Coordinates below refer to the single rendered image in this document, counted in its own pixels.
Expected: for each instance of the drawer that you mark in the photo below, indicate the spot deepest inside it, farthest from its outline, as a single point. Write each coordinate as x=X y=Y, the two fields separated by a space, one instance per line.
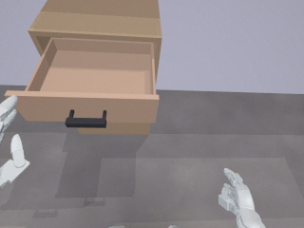
x=90 y=76

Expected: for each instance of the left robot hand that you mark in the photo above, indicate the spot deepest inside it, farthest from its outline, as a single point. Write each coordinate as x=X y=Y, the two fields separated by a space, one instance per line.
x=12 y=169

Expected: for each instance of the cabinet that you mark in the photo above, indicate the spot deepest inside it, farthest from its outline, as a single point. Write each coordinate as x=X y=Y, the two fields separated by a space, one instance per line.
x=108 y=20

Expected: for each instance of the right robot forearm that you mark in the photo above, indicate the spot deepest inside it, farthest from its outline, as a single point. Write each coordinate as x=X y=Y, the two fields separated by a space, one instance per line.
x=248 y=218

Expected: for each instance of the handle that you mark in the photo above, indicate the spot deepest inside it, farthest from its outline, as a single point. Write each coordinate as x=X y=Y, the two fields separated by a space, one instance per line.
x=85 y=122

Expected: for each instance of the right robot hand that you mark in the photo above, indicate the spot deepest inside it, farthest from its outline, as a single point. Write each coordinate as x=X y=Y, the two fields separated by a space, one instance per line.
x=234 y=199

